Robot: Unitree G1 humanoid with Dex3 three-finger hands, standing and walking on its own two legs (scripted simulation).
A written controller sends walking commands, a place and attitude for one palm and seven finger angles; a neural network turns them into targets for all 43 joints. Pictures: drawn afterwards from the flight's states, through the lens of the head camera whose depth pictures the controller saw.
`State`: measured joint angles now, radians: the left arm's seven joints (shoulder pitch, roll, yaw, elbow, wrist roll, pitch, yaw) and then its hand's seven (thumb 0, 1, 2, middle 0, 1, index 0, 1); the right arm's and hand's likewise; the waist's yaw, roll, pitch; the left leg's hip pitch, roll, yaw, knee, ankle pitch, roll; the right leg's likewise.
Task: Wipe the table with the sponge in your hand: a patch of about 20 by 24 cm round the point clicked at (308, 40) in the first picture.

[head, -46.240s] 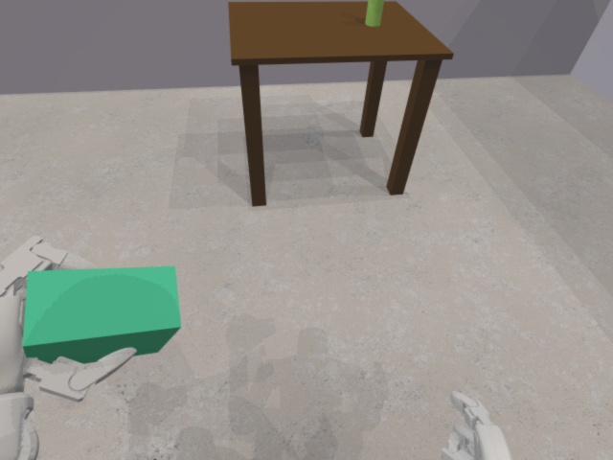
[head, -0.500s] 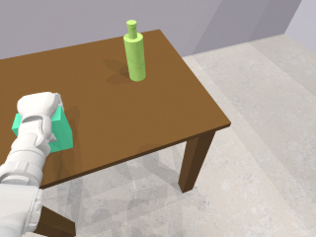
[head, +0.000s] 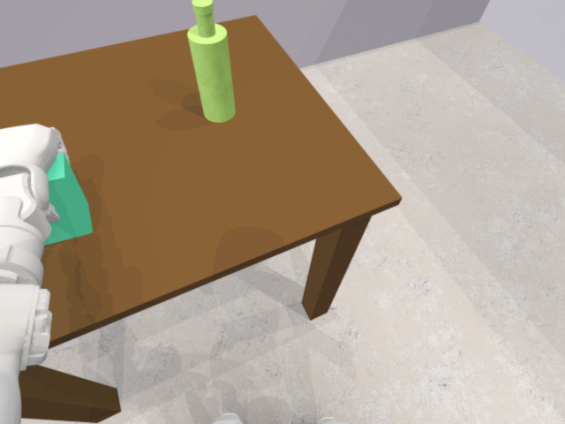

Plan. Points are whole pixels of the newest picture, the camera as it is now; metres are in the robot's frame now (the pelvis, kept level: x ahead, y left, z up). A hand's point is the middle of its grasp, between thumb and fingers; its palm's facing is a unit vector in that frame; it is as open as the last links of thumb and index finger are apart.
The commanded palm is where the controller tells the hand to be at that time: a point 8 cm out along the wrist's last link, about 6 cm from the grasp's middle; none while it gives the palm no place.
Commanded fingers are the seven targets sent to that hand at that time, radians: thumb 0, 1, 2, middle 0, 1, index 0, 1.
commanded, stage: wipe forward along the middle lane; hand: left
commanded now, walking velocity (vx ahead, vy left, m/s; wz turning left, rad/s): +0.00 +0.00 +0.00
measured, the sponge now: (43, 212) +0.43 +0.36 +0.01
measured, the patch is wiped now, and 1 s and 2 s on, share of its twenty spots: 0.95 0.95 0.95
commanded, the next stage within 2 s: slide back across to the first lane in 0.26 s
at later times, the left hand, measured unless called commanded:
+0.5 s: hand (31, 159) +0.49 +0.37 +0.07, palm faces -0.15 +0.02 -0.99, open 10.3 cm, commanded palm +0.48 +0.36 +0.11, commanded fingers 0.00 0.10 1.30 -1.20 -1.60 -1.20 -1.60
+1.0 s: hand out of the picture +0.47 +0.42 +0.08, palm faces -0.19 +0.00 -0.98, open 10.3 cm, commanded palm +0.46 +0.41 +0.13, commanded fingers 0.00 0.10 1.30 -1.20 -1.60 -1.20 -1.60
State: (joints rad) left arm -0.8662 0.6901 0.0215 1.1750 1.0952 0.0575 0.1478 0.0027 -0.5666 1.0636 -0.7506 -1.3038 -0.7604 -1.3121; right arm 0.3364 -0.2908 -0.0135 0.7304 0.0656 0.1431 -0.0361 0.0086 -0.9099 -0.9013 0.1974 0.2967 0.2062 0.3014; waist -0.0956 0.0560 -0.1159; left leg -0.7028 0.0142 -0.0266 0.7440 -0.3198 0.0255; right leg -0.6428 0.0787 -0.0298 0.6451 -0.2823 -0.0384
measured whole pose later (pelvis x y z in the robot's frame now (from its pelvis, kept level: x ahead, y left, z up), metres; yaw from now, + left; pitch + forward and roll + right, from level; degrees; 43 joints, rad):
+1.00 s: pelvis +0.04 +0.03 +0.00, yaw +0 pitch +17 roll -4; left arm -0.81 0.82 0.13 1.09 1.11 -0.03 0.03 0.00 -0.54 1.06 -0.72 -1.34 -0.72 -1.35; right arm 0.33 -0.29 -0.01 0.70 0.06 0.20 -0.03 0.01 -0.91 -0.90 0.20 0.30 0.21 0.30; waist -0.08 0.03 -0.11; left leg -0.64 0.00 -0.02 0.73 -0.37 0.06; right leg -0.56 0.06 -0.02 0.59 -0.32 -0.01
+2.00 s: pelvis +0.03 +0.03 +0.01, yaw +1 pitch +11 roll -3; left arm -0.47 0.63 0.08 0.77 1.01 0.06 0.15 -0.01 -0.50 1.05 -0.67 -1.38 -0.67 -1.39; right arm 0.24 -0.28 -0.02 0.67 0.08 0.20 -0.01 0.01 -0.91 -0.90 0.20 0.30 0.21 0.30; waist 0.00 0.05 -0.12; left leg -0.51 -0.03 -0.02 0.67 -0.34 0.06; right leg -0.44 0.04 -0.01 0.56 -0.30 -0.01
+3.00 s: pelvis +0.04 +0.02 +0.02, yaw +2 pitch +5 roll -2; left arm 0.02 0.54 0.04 0.18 0.93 0.20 0.11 0.00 -0.49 1.04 -0.66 -1.38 -0.67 -1.39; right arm 0.12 -0.28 -0.01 0.64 0.07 0.14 -0.02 0.01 -0.91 -0.90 0.20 0.30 0.20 0.30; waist 0.07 0.07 -0.08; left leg -0.34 -0.04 -0.02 0.58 -0.33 0.06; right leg -0.28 0.03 -0.01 0.49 -0.30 -0.01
